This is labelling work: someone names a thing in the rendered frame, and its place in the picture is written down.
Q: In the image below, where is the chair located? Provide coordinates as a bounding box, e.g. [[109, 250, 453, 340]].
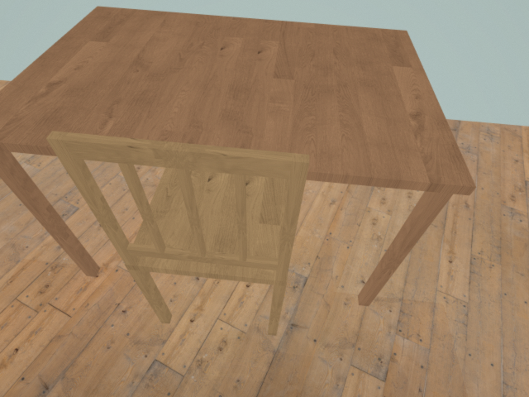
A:
[[46, 131, 309, 336]]

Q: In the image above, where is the table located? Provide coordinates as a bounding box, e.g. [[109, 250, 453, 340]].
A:
[[0, 6, 476, 306]]

